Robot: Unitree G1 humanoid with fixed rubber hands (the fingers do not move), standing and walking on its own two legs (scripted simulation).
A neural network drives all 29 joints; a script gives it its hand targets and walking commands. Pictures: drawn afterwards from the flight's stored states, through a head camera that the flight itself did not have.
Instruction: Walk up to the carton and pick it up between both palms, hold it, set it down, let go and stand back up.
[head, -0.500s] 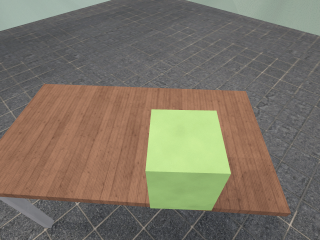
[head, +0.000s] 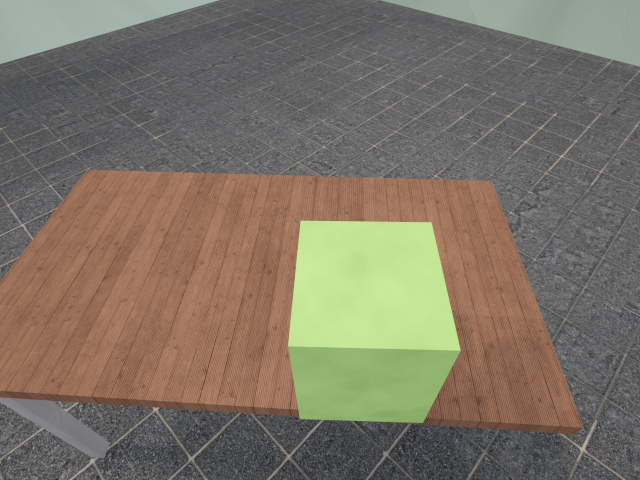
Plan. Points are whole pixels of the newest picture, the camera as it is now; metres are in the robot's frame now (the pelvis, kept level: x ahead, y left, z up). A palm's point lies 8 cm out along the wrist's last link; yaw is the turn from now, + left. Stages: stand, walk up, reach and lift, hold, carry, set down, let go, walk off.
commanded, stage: stand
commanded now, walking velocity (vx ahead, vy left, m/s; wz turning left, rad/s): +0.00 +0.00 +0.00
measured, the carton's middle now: (363, 324) +0.38 -0.04 -0.07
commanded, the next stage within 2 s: none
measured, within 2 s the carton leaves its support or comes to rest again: neither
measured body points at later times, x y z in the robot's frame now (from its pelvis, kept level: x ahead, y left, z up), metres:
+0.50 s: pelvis +0.00 +0.00 +0.00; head +0.01 -0.01 +0.45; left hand +0.06 +0.29 -0.13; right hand +0.06 -0.29 -0.13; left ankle -0.03 +0.11 -0.75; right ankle +0.01 -0.14 -0.75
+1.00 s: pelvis +0.00 +0.00 +0.00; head +0.01 +0.00 +0.45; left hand +0.07 +0.29 -0.13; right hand +0.06 -0.30 -0.13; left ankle -0.03 +0.11 -0.75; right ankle +0.01 -0.14 -0.75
